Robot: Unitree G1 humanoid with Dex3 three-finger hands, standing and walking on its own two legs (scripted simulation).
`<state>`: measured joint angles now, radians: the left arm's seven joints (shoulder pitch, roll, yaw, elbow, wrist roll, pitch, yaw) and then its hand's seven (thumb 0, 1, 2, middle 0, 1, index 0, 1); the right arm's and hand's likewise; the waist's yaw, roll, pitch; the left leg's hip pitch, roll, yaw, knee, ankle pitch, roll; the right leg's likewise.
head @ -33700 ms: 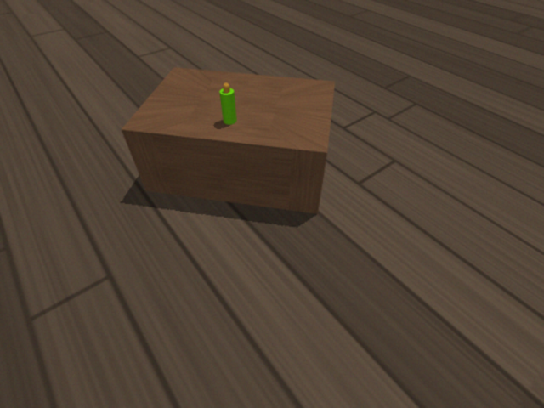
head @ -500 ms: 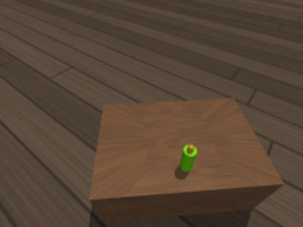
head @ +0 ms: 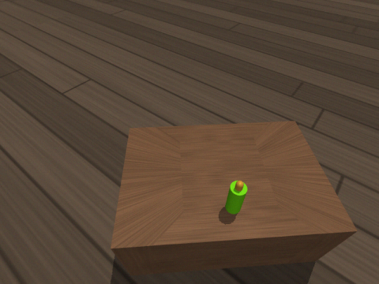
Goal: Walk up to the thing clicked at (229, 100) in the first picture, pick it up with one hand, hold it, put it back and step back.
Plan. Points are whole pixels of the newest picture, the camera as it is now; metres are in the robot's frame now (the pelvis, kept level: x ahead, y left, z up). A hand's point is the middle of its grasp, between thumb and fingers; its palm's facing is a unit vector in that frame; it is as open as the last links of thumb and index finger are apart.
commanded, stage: stand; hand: right
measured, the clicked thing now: (236, 195) +0.50 -0.17 -0.30
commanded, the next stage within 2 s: step back in 0.44 s
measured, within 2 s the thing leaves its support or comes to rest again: neither
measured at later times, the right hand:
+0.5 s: hand out of the picture +0.07 -0.26 -0.16, palm faces -0.01 +0.94 -0.33, open 7.3 cm
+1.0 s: hand out of the picture -0.02 -0.24 -0.16, palm faces -0.02 +0.91 -0.42, open 7.3 cm
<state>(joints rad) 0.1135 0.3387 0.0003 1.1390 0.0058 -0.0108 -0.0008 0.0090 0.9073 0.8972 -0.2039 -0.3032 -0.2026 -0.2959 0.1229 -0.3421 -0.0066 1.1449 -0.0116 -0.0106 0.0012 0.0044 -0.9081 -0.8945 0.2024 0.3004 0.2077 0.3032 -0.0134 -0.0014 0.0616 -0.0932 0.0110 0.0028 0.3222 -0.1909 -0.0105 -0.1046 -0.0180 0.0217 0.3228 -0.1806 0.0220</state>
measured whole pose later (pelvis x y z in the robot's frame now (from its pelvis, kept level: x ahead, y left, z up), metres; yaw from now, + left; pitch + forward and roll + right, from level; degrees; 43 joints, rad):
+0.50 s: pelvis +0.00 +0.00 +0.00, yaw +1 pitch -2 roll +0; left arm 0.10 0.35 0.03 1.10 0.00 0.00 0.00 0.01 0.91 0.90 -0.20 -0.30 -0.20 -0.30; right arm 0.10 -0.35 -0.01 1.11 0.00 0.00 0.01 0.00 -0.91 -0.89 0.20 0.30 0.21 0.30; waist -0.01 0.01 0.08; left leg -0.13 0.02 -0.01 0.37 -0.21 -0.01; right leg -0.14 -0.01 0.01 0.36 -0.19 0.01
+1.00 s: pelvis -0.09 +0.03 -0.02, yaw -1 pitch -1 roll -1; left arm 0.06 0.39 0.07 0.89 0.01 0.06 0.02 0.01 0.91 0.90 -0.20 -0.30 -0.20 -0.30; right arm 0.14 -0.35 -0.05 0.91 -0.03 0.02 -0.01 0.01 -0.91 -0.89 0.20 0.30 0.21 0.30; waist -0.02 -0.04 0.20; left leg -0.32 -0.01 0.01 0.59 -0.26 0.05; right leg -0.43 0.11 0.15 1.12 -0.51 0.01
